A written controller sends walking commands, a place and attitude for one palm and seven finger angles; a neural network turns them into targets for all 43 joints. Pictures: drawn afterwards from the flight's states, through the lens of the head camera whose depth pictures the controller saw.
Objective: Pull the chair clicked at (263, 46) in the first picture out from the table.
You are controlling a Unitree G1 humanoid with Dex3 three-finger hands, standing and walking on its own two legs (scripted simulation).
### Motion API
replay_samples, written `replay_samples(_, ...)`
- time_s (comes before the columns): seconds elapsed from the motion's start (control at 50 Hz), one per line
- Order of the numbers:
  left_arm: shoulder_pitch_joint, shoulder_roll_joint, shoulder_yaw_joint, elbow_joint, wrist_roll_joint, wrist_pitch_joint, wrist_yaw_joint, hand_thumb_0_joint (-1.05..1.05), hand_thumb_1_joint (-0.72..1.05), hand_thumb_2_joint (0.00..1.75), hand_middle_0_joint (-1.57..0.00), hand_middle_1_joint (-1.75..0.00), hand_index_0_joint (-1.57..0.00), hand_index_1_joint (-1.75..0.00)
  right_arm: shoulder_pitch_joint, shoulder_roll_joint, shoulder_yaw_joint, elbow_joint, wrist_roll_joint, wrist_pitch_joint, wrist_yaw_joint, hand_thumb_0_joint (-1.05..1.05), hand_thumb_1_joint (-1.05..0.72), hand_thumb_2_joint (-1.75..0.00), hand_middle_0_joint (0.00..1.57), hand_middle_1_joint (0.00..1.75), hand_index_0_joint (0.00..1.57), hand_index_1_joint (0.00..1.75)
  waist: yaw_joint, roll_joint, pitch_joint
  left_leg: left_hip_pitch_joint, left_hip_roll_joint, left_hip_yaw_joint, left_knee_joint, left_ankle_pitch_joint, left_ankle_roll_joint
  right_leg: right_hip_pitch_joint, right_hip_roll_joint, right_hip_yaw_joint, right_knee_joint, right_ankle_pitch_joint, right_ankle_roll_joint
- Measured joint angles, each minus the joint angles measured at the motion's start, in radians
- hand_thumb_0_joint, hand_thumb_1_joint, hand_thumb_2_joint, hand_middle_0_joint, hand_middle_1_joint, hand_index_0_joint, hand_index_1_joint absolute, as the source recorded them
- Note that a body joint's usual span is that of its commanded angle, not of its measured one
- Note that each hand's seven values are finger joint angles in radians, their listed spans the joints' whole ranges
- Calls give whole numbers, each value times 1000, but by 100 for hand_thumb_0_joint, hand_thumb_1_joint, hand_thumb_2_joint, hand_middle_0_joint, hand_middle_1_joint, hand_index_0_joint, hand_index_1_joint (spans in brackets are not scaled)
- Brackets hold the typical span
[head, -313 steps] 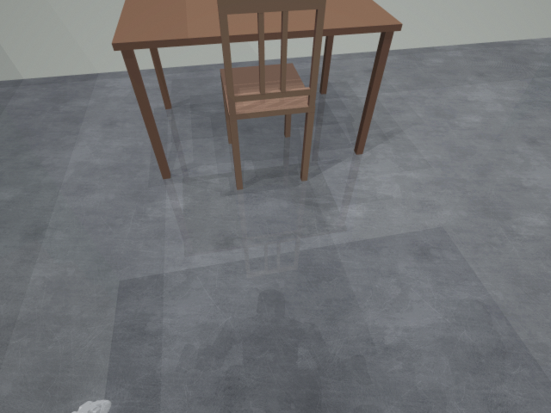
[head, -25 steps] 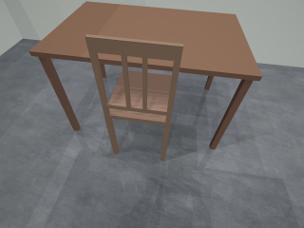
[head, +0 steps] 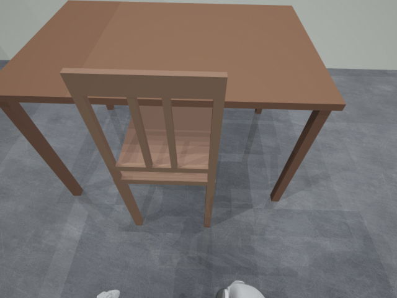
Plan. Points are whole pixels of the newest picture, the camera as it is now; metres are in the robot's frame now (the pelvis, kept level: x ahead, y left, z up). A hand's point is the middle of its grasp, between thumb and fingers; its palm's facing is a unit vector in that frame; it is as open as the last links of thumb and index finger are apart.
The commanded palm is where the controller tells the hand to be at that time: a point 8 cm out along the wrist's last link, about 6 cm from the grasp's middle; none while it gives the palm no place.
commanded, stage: take the last steps up to it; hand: left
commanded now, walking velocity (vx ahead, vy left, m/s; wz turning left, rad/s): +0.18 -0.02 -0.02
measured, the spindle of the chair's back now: (141, 135) +0.56 +0.18 -0.06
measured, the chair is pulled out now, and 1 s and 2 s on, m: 0.00 0.00 0.00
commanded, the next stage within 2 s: come to a stop and stand still in 0.10 s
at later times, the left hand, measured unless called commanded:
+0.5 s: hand out of the picture +0.14 +0.18 -0.17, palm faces +0.04 -0.98 -0.17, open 7.3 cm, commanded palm none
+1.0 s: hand out of the picture +0.11 +0.13 -0.14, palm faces -0.03 -0.97 -0.24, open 7.4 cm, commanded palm none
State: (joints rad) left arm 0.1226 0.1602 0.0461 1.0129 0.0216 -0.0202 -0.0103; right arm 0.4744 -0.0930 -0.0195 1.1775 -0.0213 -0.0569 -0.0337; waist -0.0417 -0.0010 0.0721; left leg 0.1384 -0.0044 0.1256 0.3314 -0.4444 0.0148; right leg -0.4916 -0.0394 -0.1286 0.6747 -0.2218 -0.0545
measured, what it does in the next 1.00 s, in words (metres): walks ahead: right foot, then left foot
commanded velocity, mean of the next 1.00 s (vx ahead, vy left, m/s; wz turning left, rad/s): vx -0.05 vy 0.02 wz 0.00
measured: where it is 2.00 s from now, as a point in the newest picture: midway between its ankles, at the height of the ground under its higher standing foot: outside the picture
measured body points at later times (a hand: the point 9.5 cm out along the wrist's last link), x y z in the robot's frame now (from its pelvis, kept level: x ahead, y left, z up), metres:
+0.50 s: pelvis +0.13 +0.01 +0.01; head +0.15 +0.03 +0.46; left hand +0.14 +0.23 -0.16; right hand +0.20 -0.22 -0.13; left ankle +0.17 +0.12 -0.72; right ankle +0.12 -0.09 -0.72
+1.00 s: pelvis +0.09 -0.05 +0.02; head +0.09 -0.08 +0.47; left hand +0.11 +0.18 -0.12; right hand +0.08 -0.29 -0.15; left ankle +0.10 +0.10 -0.69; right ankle +0.05 -0.14 -0.72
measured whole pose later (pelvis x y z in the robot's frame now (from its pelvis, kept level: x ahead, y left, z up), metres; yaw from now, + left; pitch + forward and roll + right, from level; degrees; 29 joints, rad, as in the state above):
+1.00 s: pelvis +0.09 -0.05 +0.02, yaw -4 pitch +0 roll +2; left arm 0.29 0.14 0.01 1.07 0.02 0.01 0.03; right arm 0.27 -0.21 -0.05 1.09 -0.02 0.05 -0.01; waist 0.01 0.03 0.00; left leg -0.34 0.02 0.02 0.73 -0.35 -0.04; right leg -0.14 -0.02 -0.02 0.43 -0.28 -0.03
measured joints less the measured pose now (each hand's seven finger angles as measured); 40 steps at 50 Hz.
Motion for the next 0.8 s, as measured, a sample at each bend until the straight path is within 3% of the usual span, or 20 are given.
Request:
replay_samples(0.04,-2,1,0,-15,4,-32,3,1,91,90,-20,-29,-20,-30,9,-1,-4,14,8,8,5,0,-91,-89,20,30,21,30,11,0,1,-59,20,3,207,-64,-3,61,16,-5,-60,67,-25)
replay_samples(0.1,6,-5,-1,-17,-5,-49,11,0,91,90,-20,-29,-20,-30,-41,-19,-15,2,19,28,7,0,-91,-89,20,30,21,30,15,20,13,-292,29,-74,737,-63,14,89,39,-17,-24,6,-40)
replay_samples(0.16,37,-12,-4,5,-7,-37,23,0,91,90,-20,-29,-20,-30,-107,-42,-24,-42,9,38,10,0,-91,-89,20,30,20,30,13,33,-2,-477,58,-98,900,35,16,154,62,-22,-114,15,-33)
replay_samples(0.22,71,-5,5,26,-5,-30,38,0,93,90,-20,-30,-20,-30,-168,-54,-27,-93,0,39,11,0,-91,-89,19,30,20,30,12,34,-27,-584,92,-98,803,81,-3,201,75,-18,-199,36,-36)
replay_samples(0.28,96,-2,-4,48,0,-24,35,0,94,90,-20,-30,-20,-30,-221,-64,-24,-119,0,41,3,0,-92,-89,19,30,20,30,25,35,-40,-606,105,-95,617,107,-27,239,80,-9,-252,44,-32)
replay_samples(0.36,119,-14,-20,73,0,-12,35,0,93,90,-20,-30,-20,-30,-274,-84,-17,-119,11,49,0,0,-94,-90,19,30,20,30,56,37,-40,-545,86,-100,389,133,-50,274,83,13,-260,25,-14)
replay_samples(0.42,134,-18,-23,84,-4,5,39,0,92,90,-20,-30,-20,-30,-295,-81,-13,-119,16,58,1,0,-93,-90,19,30,20,30,66,32,-36,-457,71,-96,222,241,-51,283,83,17,-212,-19,3)
replay_samples(0.48,127,-1,-18,84,-8,30,48,1,91,90,-20,-30,-20,-30,-314,-50,-10,-118,14,61,-2,0,-93,-90,19,30,20,30,80,-26,-16,-419,36,-71,189,237,-11,278,44,35,-153,-57,26)
replay_samples(0.54,116,10,-16,72,-9,49,52,1,91,90,-20,-30,-20,-30,-334,-39,-6,-133,10,63,-11,0,-93,-89,19,30,20,30,88,-43,-2,-406,22,-54,150,248,8,224,33,72,5,-220,52)
replay_samples(0.66,103,39,4,33,-3,70,50,1,91,90,-20,-30,-20,-30,-377,-40,-15,-163,3,78,-9,-1,-92,-89,20,30,21,30,76,-25,18,-437,45,-48,123,288,0,125,40,128,288,-300,86)
replay_samples(0.74,93,55,9,10,-3,76,46,1,91,90,-20,-30,-20,-30,-374,-55,-26,-172,-1,84,-2,0,-91,-89,20,30,21,30,61,-5,17,-466,62,-54,132,304,-18,164,20,122,178,-291,88)
replay_samples(0.8,98,62,1,7,-2,55,46,1,91,90,-20,-29,-20,-30,-347,-69,-33,-161,3,88,6,0,-91,-89,20,30,21,30,53,2,-4,-492,63,-61,163,304,-40,267,0,109,-80,-172,79)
